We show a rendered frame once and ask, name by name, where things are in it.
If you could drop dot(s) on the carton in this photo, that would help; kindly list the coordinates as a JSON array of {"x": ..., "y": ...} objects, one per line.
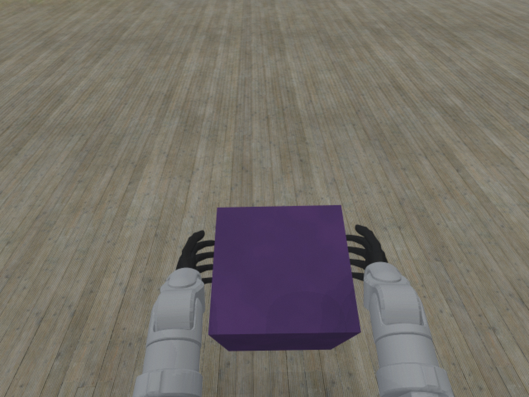
[{"x": 281, "y": 279}]

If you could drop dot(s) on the left robot forearm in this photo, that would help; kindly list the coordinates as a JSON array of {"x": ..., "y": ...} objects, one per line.
[{"x": 172, "y": 354}]

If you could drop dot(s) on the right robot forearm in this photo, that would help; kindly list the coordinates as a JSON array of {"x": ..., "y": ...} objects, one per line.
[{"x": 408, "y": 366}]

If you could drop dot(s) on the robot left hand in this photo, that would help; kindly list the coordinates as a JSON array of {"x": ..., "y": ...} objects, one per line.
[{"x": 189, "y": 259}]

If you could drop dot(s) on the robot right hand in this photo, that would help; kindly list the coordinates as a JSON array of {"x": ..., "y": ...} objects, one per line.
[{"x": 372, "y": 252}]

